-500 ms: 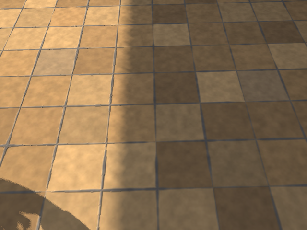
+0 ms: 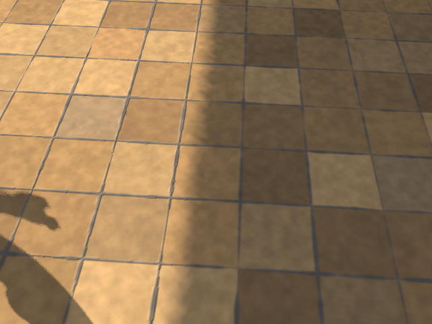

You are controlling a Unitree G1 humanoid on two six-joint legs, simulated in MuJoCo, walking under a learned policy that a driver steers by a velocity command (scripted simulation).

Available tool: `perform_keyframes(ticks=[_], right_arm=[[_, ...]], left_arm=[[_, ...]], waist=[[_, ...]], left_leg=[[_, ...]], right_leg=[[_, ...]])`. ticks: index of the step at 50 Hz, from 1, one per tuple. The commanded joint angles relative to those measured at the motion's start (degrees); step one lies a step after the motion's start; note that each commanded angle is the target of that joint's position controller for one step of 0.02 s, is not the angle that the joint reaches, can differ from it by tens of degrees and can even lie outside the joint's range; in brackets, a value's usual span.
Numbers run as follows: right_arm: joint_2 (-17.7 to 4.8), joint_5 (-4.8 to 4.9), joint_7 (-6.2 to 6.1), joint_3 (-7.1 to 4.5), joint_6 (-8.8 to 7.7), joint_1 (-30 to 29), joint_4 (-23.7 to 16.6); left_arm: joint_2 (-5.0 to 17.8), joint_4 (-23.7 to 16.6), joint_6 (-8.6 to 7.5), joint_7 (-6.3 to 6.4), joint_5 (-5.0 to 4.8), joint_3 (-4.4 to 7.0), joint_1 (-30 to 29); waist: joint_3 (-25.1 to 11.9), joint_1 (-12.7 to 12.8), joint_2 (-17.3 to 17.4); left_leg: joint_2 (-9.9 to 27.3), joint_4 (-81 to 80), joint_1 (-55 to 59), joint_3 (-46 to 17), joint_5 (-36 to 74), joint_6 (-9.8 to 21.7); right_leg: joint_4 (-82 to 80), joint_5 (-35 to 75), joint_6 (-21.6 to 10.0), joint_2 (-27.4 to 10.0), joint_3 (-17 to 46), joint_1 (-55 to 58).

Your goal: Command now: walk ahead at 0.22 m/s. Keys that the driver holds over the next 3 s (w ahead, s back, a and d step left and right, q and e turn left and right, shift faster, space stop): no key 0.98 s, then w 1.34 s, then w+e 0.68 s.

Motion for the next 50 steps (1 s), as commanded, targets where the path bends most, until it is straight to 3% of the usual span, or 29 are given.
perform_keyframes(ticks=[1,2,3,4,5,6,9,12,15,18,19,20,22,25,29,49,50], right_arm=[[-13.39,1.14,-0.43,-3.4,-0.33,24.33,4.56],[-10.67,2.97,-0.05,-2.88,0.42,19.31,2.75],[-7.37,2.85,-0.26,-1.84,0.68,13.64,2.13],[-4.27,2.46,-0.67,-0.73,0.86,11.0,2.24],[-3.25,2.37,-1.25,-0.21,0.91,10.19,2.55],[-3.13,2.08,-1.55,0.06,0.96,10.25,3.15],[-5.23,1.33,-1.32,0.07,0.5,10.77,3.79],[-6.26,1.1,-1.2,0.02,1.24,12.17,4.48],[-6.58,1.4,-1.34,-0.11,2.64,12.75,5.05],[-5.75,2.02,-1.57,0.07,3.72,13.22,5.65],[-5.26,2.03,-1.57,0.06,3.86,14.15,5.89],[-4.03,2.56,-1.44,0.05,4.11,16.57,6.17],[-3.45,2.18,-1.38,0.18,4.21,17.22,7.41],[-4.0,1.83,-1.46,0.13,4.09,17.68,8.46],[-2.92,2.04,-1.72,0.53,3.98,17.17,9.59],[-1.47,2.02,-2.48,1.24,4.29,19.48,13.6],[-1.29,1.98,-2.45,1.27,4.35,19.88,13.84]], left_arm=[[2.49,-1.16,0.39,0.63,-4.11,0.51,12.98],[6.21,-0.38,1.42,0.84,-1.84,1.43,9.32],[5.21,-1.94,1.72,0.57,-0.3,1.39,3.11],[4.19,-2.24,2.09,0.34,0.75,1.33,0.44],[4.06,-2.61,2.85,0.05,1.47,1.5,-0.94],[2.94,-1.71,3.76,-0.19,1.83,1.28,0.82],[1.23,-0.26,5.6,0.09,1.22,0.7,2.12],[2.48,-0.64,6.64,0.79,1.14,0.47,-2.55],[2.94,-0.5,6.69,0.79,0.88,0.2,-5.18],[2.17,0.83,5.66,0.93,1.14,-0.53,-4.03],[3.36,0.91,5.01,1.08,1.54,-0.57,-3.35],[5.17,0.82,4.53,1.13,0.84,-0.37,-5.27],[2.84,1.27,3.68,0.86,0.01,-1.01,-6.35],[2.89,1.51,3.25,1.18,-0.19,-1.04,-6.32],[2.44,2.22,3.39,1.2,0.0,-1.19,-4.56],[1.38,3.94,3.69,1.46,-0.04,-1.82,-2.55],[1.25,4.19,3.71,1.45,0.04,-1.84,-1.86]], waist=[[-27.88,-5.46,12.58],[-24.0,-5.01,3.45],[-14.84,-4.26,3.02],[-8.59,-2.83,1.05],[-6.02,-1.69,1.91],[-5.92,-0.46,2.45],[-7.84,0.99,3.19],[-7.01,-0.79,5.12],[-4.55,-1.67,5.19],[-1.45,-1.01,1.34],[-0.48,-1.65,-0.13],[1.7,-4.44,-4.44],[0.89,-4.84,-6.63],[-0.55,-4.81,-4.28],[-0.27,-4.0,-1.98],[0.51,-3.56,-1.42],[-0.56,-3.49,-1.42]], left_leg=[[27.6,1.02,44.19,-29.5,62.49,16.3],[24.21,-2.52,35.83,-25.35,53.19,15.55],[21.35,-5.98,27.79,-20.8,42.38,13.77],[18.34,-9.5,19.81,-16.68,35.33,11.07],[15.89,-11.61,14.76,-13.58,31.32,9.17],[14.23,-12.42,10.94,-11.0,30.12,7.83],[12.41,-13.44,7.86,-8.19,24.23,7.13],[11.75,-16.06,7.22,-9.79,3.49,6.12],[11.69,-18.76,5.07,-12.6,-17.05,5.11],[10.37,-18.01,1.86,-13.26,-25.87,1.23],[8.99,-16.44,1.99,-12.82,-24.9,-0.69],[5.23,-15.74,4.46,-9.7,-20.18,-1.97],[4.31,-11.56,15.45,-7.79,-10.77,-2.15],[5.18,-10.95,17.08,-8.32,-8.43,-1.89],[5.26,-11.45,15.51,-8.19,-8.2,-2.29],[5.72,-10.34,15.81,-8.18,-4.47,-2.69],[5.16,-10.44,16.19,-7.93,-8.44,-2.63]], right_leg=[[44.28,-12.45,0.27,2.52,3.91,-23.19],[44.86,-8.92,0.42,-0.41,8.89,-23.92],[43.55,-6.49,0.78,-1.86,8.39,-26.73],[39.02,-3.92,1.19,-3.83,8.3,-25.81],[34.51,-2.1,1.59,-5.04,8.29,-23.5],[31.98,-0.41,1.95,-4.82,7.35,-19.14],[23.73,1.14,2.53,-4.11,5.53,-14.26],[15.14,3.05,2.42,-4.53,4.58,-14.03],[9.36,5.34,2.17,-4.5,3.91,-12.89],[-3.89,12.56,1.2,-5.76,5.08,-7.43],[-7.48,12.98,0.74,-8.79,8.52,-7.12],[-8.6,9.37,-0.12,-10.12,11.55,-13.25],[-12.13,6.13,0.58,-9.86,11.68,-20.53],[-12.08,9.95,0.96,-8.89,10.43,-18.11],[-11.39,12.27,0.39,-8.82,10.03,-15.51],[-10.89,16.07,-0.04,-8.46,9.2,-12.99],[-11.31,11.96,-0.22,-7.95,9.02,-12.64]])
Next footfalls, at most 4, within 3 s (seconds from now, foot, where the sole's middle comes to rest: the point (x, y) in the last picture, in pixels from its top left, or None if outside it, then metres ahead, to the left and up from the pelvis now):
0.38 right None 0.11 -0.12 -0.76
1.76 right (250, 286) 0.56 -0.05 -0.76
2.32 left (204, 196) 0.88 0.12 -0.76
2.86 right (256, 143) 1.15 -0.07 -0.76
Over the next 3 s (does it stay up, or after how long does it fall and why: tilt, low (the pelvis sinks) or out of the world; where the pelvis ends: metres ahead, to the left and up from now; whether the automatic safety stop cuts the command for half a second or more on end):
stays up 1.08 -0.02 0.01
